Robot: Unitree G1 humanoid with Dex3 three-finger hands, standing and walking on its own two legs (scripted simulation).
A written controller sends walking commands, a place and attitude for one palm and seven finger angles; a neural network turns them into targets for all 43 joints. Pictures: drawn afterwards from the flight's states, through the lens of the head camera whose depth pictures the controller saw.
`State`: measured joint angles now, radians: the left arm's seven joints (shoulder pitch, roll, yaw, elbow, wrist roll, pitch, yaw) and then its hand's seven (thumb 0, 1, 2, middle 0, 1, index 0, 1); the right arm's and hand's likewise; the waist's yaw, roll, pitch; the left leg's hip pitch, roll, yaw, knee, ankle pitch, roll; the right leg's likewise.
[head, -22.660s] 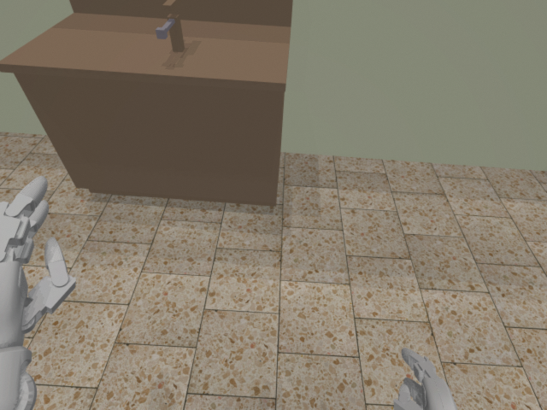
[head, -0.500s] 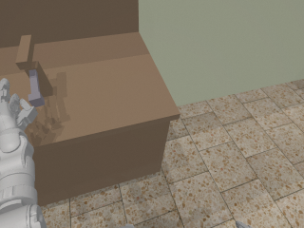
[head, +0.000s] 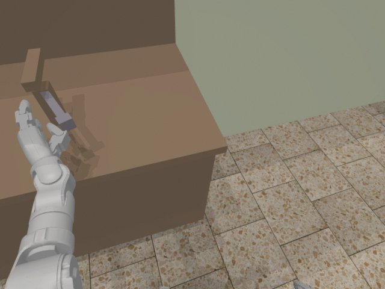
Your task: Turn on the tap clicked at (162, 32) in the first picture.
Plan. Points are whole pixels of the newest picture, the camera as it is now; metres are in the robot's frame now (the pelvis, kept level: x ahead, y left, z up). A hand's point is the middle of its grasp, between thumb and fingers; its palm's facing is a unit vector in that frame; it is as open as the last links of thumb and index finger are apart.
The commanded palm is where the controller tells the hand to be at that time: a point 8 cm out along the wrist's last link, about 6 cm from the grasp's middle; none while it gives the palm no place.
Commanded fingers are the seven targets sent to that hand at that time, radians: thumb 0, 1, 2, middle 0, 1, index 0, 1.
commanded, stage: push the lever round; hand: left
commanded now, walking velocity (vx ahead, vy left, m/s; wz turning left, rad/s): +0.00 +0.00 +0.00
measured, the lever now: (66, 122) +0.43 +0.29 +0.10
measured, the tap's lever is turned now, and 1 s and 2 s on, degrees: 23 45 73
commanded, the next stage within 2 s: lift the hand up off the lever in 1.82 s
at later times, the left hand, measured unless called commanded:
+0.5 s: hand (84, 128) +0.42 +0.25 +0.09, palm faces +0.73 -0.69 -0.06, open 7.6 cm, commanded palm +0.37 +0.27 +0.09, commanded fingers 0.00 0.90 0.90 -0.15 -0.15 -0.15 -0.15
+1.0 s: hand (96, 120) +0.45 +0.23 +0.09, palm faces +0.79 -0.61 -0.06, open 7.7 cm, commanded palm +0.40 +0.25 +0.09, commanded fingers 0.00 0.90 0.90 -0.15 -0.15 -0.15 -0.15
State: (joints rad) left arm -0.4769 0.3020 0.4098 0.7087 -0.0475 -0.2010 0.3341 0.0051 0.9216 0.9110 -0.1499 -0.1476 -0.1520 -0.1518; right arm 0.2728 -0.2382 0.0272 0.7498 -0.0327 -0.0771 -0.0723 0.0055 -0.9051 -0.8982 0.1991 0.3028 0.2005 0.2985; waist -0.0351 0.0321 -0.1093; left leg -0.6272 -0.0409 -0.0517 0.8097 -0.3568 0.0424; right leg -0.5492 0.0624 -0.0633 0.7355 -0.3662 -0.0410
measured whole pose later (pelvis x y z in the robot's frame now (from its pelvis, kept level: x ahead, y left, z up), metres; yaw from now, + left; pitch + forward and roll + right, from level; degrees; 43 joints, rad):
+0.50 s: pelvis +0.00 -0.01 +0.00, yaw +0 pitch +11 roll -2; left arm -0.56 0.22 0.42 0.78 0.04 -0.19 0.56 0.02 0.94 0.92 -0.15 -0.15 -0.15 -0.15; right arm 0.27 -0.23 0.00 0.77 -0.06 -0.03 -0.05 0.01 -0.91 -0.90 0.20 0.30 0.20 0.30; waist -0.06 0.03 -0.13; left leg -0.63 -0.03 -0.05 0.81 -0.36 0.03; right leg -0.56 0.07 -0.06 0.75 -0.37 -0.05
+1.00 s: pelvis -0.01 -0.01 -0.01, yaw +0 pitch +13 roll -2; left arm -0.76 0.21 0.46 0.99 0.11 -0.22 0.74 0.00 0.92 0.92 -0.15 -0.15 -0.15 -0.15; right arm 0.28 -0.22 -0.01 0.78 -0.10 0.00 -0.01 0.00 -0.91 -0.90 0.20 0.30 0.20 0.30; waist -0.09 0.03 -0.15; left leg -0.71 -0.04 -0.06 0.85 -0.35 0.03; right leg -0.64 0.06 -0.07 0.79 -0.37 -0.05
